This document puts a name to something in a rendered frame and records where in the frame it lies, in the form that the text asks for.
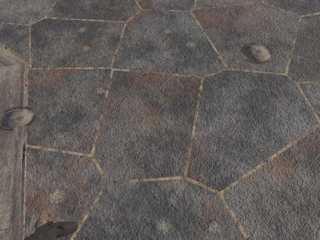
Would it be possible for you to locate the robot left hand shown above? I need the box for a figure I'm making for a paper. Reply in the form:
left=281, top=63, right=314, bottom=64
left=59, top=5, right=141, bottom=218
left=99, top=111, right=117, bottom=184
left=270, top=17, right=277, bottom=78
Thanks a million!
left=24, top=221, right=78, bottom=240

